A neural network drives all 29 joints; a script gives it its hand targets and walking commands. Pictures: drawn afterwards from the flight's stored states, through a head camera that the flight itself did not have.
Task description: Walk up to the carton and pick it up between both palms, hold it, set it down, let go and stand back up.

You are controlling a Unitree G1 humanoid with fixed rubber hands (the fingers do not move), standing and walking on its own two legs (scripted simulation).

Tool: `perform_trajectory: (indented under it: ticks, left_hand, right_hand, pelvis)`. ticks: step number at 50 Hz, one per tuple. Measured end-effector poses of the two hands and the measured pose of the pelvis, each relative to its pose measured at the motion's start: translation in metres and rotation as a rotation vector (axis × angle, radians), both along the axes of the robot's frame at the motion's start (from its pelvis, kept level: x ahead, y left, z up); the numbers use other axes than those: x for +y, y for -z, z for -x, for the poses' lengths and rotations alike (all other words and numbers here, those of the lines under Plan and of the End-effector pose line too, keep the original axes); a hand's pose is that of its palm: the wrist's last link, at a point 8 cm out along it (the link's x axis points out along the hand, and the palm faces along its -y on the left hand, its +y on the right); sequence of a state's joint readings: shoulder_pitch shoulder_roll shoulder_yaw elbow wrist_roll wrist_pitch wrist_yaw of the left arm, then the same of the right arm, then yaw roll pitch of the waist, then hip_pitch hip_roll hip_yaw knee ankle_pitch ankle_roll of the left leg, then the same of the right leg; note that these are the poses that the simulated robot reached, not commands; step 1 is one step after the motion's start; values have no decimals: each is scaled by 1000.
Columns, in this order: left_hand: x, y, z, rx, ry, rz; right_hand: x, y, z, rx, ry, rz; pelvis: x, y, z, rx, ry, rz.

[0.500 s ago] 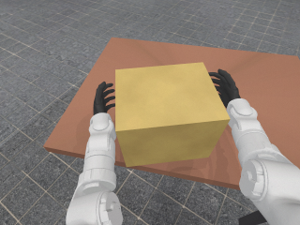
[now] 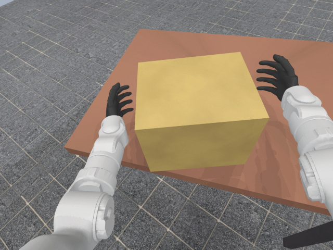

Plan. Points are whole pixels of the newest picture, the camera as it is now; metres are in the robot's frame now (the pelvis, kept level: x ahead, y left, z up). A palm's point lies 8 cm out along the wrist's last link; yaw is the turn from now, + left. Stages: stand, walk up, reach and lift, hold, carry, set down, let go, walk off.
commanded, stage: set down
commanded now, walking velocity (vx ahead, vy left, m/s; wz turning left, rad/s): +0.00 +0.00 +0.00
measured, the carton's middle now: (193, 114) +0.44 +0.06 +0.05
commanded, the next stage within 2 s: none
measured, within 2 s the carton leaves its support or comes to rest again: neither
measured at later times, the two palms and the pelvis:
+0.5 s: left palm (107, 137) +0.32 +0.25 +0.07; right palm (298, 119) +0.44 -0.17 +0.09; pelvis -0.01 +0.00 +0.00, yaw +2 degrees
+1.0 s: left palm (109, 149) +0.29 +0.23 +0.08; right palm out of the picture +0.35 -0.23 +0.07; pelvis -0.01 +0.00 +0.01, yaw +0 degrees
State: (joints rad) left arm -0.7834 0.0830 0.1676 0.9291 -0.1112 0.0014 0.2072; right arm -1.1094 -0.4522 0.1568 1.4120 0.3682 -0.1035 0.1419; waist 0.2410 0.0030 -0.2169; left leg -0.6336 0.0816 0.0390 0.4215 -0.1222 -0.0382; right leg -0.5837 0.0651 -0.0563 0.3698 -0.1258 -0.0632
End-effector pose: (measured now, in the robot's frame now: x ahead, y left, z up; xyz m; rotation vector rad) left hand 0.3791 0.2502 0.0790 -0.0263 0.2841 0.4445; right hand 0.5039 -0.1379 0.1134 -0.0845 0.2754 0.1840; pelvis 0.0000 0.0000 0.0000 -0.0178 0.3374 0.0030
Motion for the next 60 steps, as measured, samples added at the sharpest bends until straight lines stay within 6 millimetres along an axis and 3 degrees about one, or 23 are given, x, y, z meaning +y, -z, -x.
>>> perform_trajectory:
  ticks: [7, 19, 29, 36, 43, 49, 60]
  left_hand:
    - [2, -1, 6, 0, 13, -5]
    - [-1, 13, 37, 7, 19, 1]
    - [-3, 13, 70, -12, 24, 5]
    - [-22, -4, 89, -48, 68, -1]
    - [-28, 2, 92, 1, 51, 8]
    - [-24, 3, 91, -6, 32, 13]
    - [-21, 12, 132, 6, 27, -4]
  right_hand:
    - [-21, -1, 10, 19, 31, 20]
    - [-28, 20, 41, 22, 2, 24]
    - [-38, 31, 80, 27, -23, 16]
    - [-63, 28, 115, 7, -19, 3]
    - [-90, 38, 147, 37, 11, 16]
    - [-92, 43, 156, 46, -11, 12]
    - [-98, 47, 179, 15, -3, 10]
  pelvis:
    - [-5, 1, 5, -21, -9, -5]
    - [-3, -1, 14, -90, -15, -7]
    - [0, -5, 15, -151, -30, -6]
    - [2, -8, 13, -218, -30, -12]
    - [3, -9, 11, -257, 0, -22]
    - [4, -9, 7, -256, 12, -23]
    - [8, -12, -7, -296, -7, -20]
